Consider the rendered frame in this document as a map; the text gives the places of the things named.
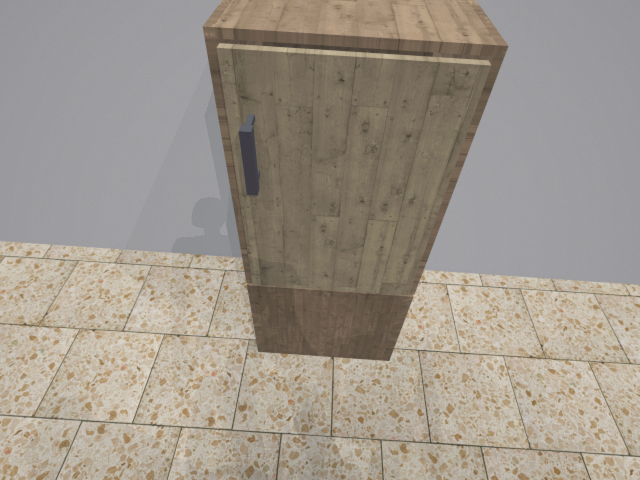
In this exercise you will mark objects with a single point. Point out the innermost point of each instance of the handle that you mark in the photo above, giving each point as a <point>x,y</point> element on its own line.
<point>249,159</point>

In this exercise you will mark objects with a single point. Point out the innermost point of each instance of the cupboard door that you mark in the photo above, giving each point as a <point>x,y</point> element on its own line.
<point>355,151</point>

